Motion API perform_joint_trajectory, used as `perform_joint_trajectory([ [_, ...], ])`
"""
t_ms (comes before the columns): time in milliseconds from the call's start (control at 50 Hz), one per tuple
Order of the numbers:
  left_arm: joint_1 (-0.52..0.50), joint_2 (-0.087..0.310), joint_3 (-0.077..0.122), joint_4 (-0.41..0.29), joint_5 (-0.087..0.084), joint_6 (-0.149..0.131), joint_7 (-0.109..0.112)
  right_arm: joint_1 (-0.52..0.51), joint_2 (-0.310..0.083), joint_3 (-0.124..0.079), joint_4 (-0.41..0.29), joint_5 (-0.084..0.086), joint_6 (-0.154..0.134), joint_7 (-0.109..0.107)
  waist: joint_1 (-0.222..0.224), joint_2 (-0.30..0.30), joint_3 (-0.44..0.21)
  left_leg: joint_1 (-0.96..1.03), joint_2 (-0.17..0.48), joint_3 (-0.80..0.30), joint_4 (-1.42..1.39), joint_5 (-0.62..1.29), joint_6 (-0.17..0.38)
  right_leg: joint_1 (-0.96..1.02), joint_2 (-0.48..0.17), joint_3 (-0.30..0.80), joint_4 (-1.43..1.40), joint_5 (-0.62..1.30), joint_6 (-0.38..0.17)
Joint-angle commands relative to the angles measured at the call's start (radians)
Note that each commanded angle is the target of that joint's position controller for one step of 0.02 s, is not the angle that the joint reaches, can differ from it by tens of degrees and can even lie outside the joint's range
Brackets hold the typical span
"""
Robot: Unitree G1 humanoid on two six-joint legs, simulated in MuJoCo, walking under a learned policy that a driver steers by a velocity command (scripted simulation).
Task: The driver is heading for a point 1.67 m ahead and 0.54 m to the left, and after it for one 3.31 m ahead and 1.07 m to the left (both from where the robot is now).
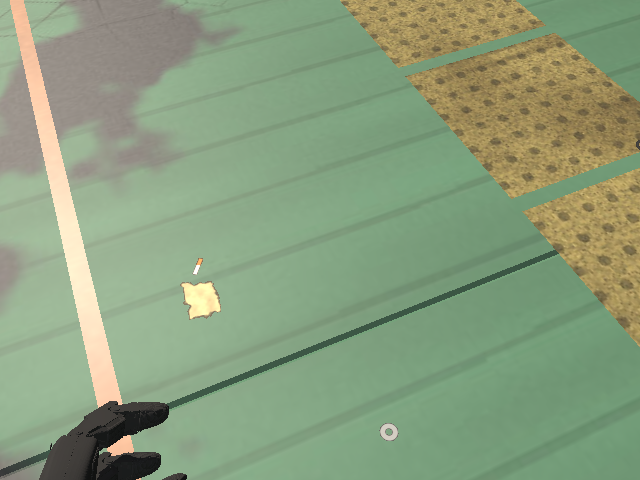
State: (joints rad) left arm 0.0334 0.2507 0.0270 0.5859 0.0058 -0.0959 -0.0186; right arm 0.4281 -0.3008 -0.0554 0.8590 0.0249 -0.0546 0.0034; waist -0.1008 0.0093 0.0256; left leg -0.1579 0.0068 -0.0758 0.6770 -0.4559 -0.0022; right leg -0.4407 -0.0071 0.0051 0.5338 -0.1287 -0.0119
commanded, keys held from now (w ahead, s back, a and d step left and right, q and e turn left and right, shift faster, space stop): w+q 0.88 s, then w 0.10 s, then no key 0.02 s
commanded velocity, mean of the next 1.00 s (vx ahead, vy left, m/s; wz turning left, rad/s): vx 0.50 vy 0.00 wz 0.53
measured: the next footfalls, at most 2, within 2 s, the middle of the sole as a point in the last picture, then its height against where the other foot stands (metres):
left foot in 0.46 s outside the picture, level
right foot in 0.96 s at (256, 375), level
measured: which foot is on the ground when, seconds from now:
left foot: up 0.00-0.44, down 0.46-0.96, up 0.98-1.00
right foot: down 0.00-0.48, up 0.50-0.94, down 0.96-1.00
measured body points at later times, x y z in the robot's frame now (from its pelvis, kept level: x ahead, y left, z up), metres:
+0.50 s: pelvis +0.25 +0.06 -0.02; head +0.29 +0.09 +0.43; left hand +0.20 +0.36 -0.14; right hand +0.53 -0.12 -0.09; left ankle +0.33 +0.17 -0.73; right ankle +0.10 -0.12 -0.69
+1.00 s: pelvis +0.53 +0.14 +0.00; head +0.55 +0.15 +0.45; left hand +0.58 +0.46 -0.07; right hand +0.72 -0.09 -0.12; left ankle +0.33 +0.17 -0.70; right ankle +0.67 +0.09 -0.73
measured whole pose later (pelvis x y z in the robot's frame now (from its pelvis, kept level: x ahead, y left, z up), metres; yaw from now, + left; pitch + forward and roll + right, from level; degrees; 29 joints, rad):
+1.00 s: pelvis +0.53 +0.14 +0.00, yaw +34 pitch +2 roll -1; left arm 0.06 0.27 0.05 0.68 0.01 -0.13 -0.03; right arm 0.37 -0.31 -0.07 0.75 0.02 -0.03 -0.02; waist -0.06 0.03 0.00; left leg -0.17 -0.09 -0.22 0.81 -0.50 0.04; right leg -0.45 0.05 0.01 0.53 -0.14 -0.03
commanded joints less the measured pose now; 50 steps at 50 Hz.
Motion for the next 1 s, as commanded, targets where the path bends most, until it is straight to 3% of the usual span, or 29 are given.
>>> perform_joint_trajectory([
  [20, 0.368, 0.197, 0.078, 0.032, 0.001, 0.008, 0.011, -0.037, -0.12, -0.017, -0.124, 0.024, -0.032, -0.005, 0.208, -0.203, -0.243, -0.642, 0.026, -0.056, 0.568, -0.076, 0.018, 0.706, -0.396, 0.606, -0.224, -0.294, -0.227],
  [60, 0.255, 0.125, 0.054, 0.036, -0.004, 0.004, 0.006, -0.113, -0.114, -0.023, -0.136, 0.011, -0.019, -0.004, 0.16, -0.129, -0.09, -0.622, 0.084, -0.026, 0.547, 0.072, 0.014, 0.495, -0.314, 0.378, -0.28, -0.185, -0.19],
  [80, 0.213, 0.099, 0.048, 0.041, 0.001, -0.001, 0.004, -0.119, -0.103, -0.027, -0.136, 0.004, -0.007, -0.003, 0.132, -0.135, -0.048, -0.585, 0.107, -0.033, 0.512, 0.119, 0.01, 0.416, -0.284, 0.3, -0.313, -0.104, -0.18],
  [100, 0.185, 0.097, 0.05, 0.048, 0.004, -0.006, 0.004, -0.11, -0.083, -0.025, -0.136, 0.006, 0.005, 0.001, 0.109, -0.142, -0.027, -0.54, 0.12, -0.031, 0.496, 0.151, 0.003, 0.354, -0.268, 0.237, -0.343, -0.045, -0.174],
  [160, 0.172, 0.117, 0.064, 0.075, 0.005, -0.024, 0.01, -0.141, -0.047, -0.02, -0.157, 0.001, 0.025, 0.004, 0.09, -0.097, 0.0, -0.544, 0.124, -0.03, 0.44, 0.238, -0.018, 0.312, -0.267, 0.108, -0.39, 0.116, -0.187],
  [240, 0.191, 0.157, 0.078, 0.112, 0.004, -0.02, 0.023, -0.24, -0.024, -0.009, -0.193, -0.003, 0.022, 0.024, 0.114, -0.068, 0.021, -0.534, 0.117, -0.002, 0.21, 0.426, -0.018, 0.336, -0.246, -0.039, -0.401, 0.178, -0.17],
  [300, 0.228, 0.191, 0.089, 0.136, -0.007, -0.009, 0.029, -0.345, -0.019, -0.001, -0.231, -0.005, 0.019, 0.043, 0.152, -0.051, 0.049, -0.504, 0.103, 0.05, 0.07, 0.483, 0.003, 0.368, -0.257, -0.105, -0.401, 0.172, -0.152],
  [360, 0.26, 0.218, 0.1, 0.163, -0.025, 0.006, 0.029, -0.411, -0.036, -0.005, -0.271, -0.003, 0.022, 0.057, 0.164, -0.051, 0.069, -0.511, 0.091, 0.082, -0.005, 0.417, 0.04, 0.457, -0.285, -0.141, -0.362, 0.208, -0.13],
  [380, 0.264, 0.228, 0.104, 0.168, -0.029, 0.013, 0.029, -0.418, -0.045, -0.009, -0.282, -0.004, 0.023, 0.06, 0.159, -0.056, 0.065, -0.497, 0.077, 0.102, -0.021, 0.372, 0.057, 0.485, -0.292, -0.155, -0.328, 0.285, -0.121],
  [420, 0.257, 0.261, 0.113, 0.171, -0.038, 0.027, 0.033, -0.362, -0.08, -0.029, -0.286, -0.008, 0.03, 0.06, 0.11, -0.089, 0.001, -0.366, 0.007, 0.165, -0.031, 0.267, 0.1, 0.515, -0.285, -0.191, -0.174, 0.623, -0.098],
  [440, 0.245, 0.265, 0.112, 0.169, -0.044, 0.037, 0.034, -0.24, -0.116, -0.052, -0.259, -0.005, 0.033, 0.055, 0.036, -0.082, -0.068, -0.201, -0.044, 0.195, -0.072, 0.273, 0.13, 0.487, -0.259, -0.222, 0.001, 0.741, -0.076],
  [460, 0.259, 0.237, 0.099, 0.165, -0.038, 0.038, 0.038, -0.067, -0.181, -0.088, -0.21, -0.001, 0.04, 0.04, -0.044, -0.052, -0.16, 0.076, -0.076, 0.17, -0.105, 0.317, 0.169, 0.348, -0.217, -0.244, 0.243, 0.671, -0.038],
  [480, 0.307, 0.129, 0.065, 0.13, 0.008, 0.03, 0.037, 0.007, -0.289, -0.114, -0.194, 0.007, 0.048, 0.018, -0.014, 0.175, -0.228, 0.378, 0.154, -0.219, -0.137, 0.316, 0.271, -0.013, -0.118, -0.243, 0.606, -0.007, 0.024],
  [500, 0.325, 0.091, 0.038, 0.086, 0.004, -0.005, 0.028, -0.027, -0.323, -0.104, -0.242, 0.001, 0.027, 0.027, 0.037, 0.255, -0.403, 0.552, 0.332, -0.775, -0.329, 0.088, 0.445, -0.272, 0.051, -0.004, 0.846, -0.498, 0.052],
  [520, 0.199, 0.191, 0.061, 0.068, -0.036, -0.029, 0.018, -0.032, -0.228, -0.079, -0.24, -0.003, 0.012, 0.037, -0.025, 0.104, -0.34, 0.519, 0.317, -0.702, -0.396, 0.054, 0.382, -0.379, -0.006, 0.098, 0.875, -0.423, 0.034],
  [540, 0.156, 0.191, 0.058, 0.052, -0.048, -0.042, 0.015, -0.062, -0.191, -0.068, -0.231, -0.004, 0.001, 0.036, -0.005, 0.09, -0.21, 0.393, 0.281, -0.557, -0.395, 0.106, 0.344, -0.404, -0.043, 0.08, 0.814, -0.334, 0.012],
  [560, 0.157, 0.178, 0.056, 0.067, -0.025, -0.046, 0.025, -0.13, -0.163, -0.059, -0.237, -0.004, -0.003, 0.034, 0.045, 0.008, -0.138, 0.243, 0.235, -0.447, -0.39, 0.207, 0.307, -0.347, -0.087, 0.08, 0.727, -0.26, 0.01],
  [580, 0.169, 0.188, 0.064, 0.075, -0.002, -0.041, 0.031, -0.184, -0.131, -0.048, -0.249, -0.011, -0.004, 0.03, 0.083, 0.021, -0.102, 0.128, 0.2, -0.367, -0.398, 0.323, 0.29, -0.274, -0.112, 0.084, 0.649, -0.213, 0.016],
  [600, 0.187, 0.189, 0.067, 0.078, 0.002, -0.029, 0.029, -0.211, -0.12, -0.043, -0.264, -0.021, -0.004, 0.025, 0.109, 0.045, -0.092, 0.056, 0.178, -0.333, -0.42, 0.387, 0.288, -0.215, -0.122, 0.087, 0.622, -0.181, 0.022],
  [660, 0.179, 0.15, 0.058, 0.077, 0.013, -0.003, 0.029, -0.199, -0.135, -0.048, -0.252, -0.018, -0.011, 0.009, 0.12, 0.033, -0.075, -0.044, 0.148, -0.25, -0.449, 0.527, 0.301, -0.177, -0.105, 0.059, 0.509, -0.115, 0.062],
  [760, -0.01, 0.099, 0.034, 0.033, 0.006, -0.007, 0.018, -0.13, -0.154, -0.054, -0.216, -0.005, -0.001, -0.016, 0.052, 0.064, -0.026, -0.092, 0.081, -0.184, -0.439, 0.422, 0.236, -0.132, -0.039, 0.051, 0.141, 0.177, 0.088],
  [820, -0.087, 0.113, 0.035, 0.013, -0.01, -0.019, 0.002, -0.08, -0.163, -0.057, -0.192, 0.001, 0.006, -0.02, 0.023, 0.074, -0.011, -0.073, 0.101, -0.237, -0.41, 0.354, 0.224, -0.079, -0.007, 0.061, 0.028, 0.221, 0.08],
  [860, -0.092, 0.137, 0.044, 0.008, -0.013, -0.027, -0.007, -0.064, -0.153, -0.056, -0.183, 0.004, 0.012, -0.023, 0.028, 0.083, -0.014, -0.015, 0.121, -0.296, -0.355, 0.331, 0.213, -0.06, 0.0, 0.083, -0.025, 0.179, 0.062],
  [920, 0.006, 0.162, 0.06, 0.033, -0.013, -0.039, -0.01, -0.081, -0.139, -0.055, -0.179, -0.003, 0.02, -0.025, 0.083, 0.127, -0.033, 0.035, 0.139, -0.337, -0.263, 0.398, 0.185, 0.054, 0.001, 0.06, -0.069, 0.087, 0.012],
  [940, 0.094, 0.182, 0.073, 0.057, -0.004, -0.043, -0.005, -0.079, -0.107, -0.043, -0.18, -0.008, 0.019, -0.022, 0.124, 0.118, -0.084, 0.024, 0.094, -0.307, -0.169, 0.476, 0.159, 0.192, -0.004, 0.046, -0.098, 0.087, -0.019],
  [960, 0.224, 0.223, 0.084, 0.07, 0.013, -0.047, 0.001, -0.073, -0.056, -0.022, -0.192, -0.02, 0.017, -0.017, 0.181, 0.044, -0.209, -0.063, 0.041, -0.241, 0.072, 0.407, 0.124, 0.423, -0.135, 0.169, -0.075, 0.054, -0.082],
  [980, 0.34, 0.315, 0.11, 0.11, 0.023, -0.035, 0.0, 0.076, 0.005, -0.002, -0.201, 0.005, 0.007, -0.017, 0.142, -0.263, -0.346, -0.407, -0.113, -0.107, 0.416, 0.039, 0.04, 0.772, -0.348, 0.603, -0.136, -0.13, -0.26],
  [1000, 0.351, 0.244, 0.097, 0.124, -0.005, -0.03, -0.011, 0.073, -0.07, -0.011, -0.187, 0.014, 0.002, -0.022, 0.158, -0.276, -0.301, -0.57, -0.088, -0.126, 0.568, -0.128, 0.02, 0.767, -0.4, 0.804, -0.234, -0.29, -0.286],
])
